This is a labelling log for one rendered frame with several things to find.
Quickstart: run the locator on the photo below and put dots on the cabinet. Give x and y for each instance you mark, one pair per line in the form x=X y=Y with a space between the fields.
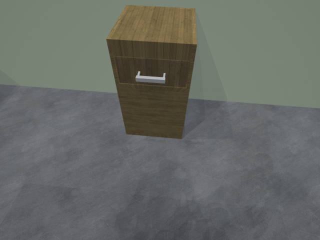
x=160 y=33

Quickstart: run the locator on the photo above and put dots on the drawer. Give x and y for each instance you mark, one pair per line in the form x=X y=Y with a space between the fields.
x=176 y=71

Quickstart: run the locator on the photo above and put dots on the handle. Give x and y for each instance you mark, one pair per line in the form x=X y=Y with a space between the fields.
x=150 y=79

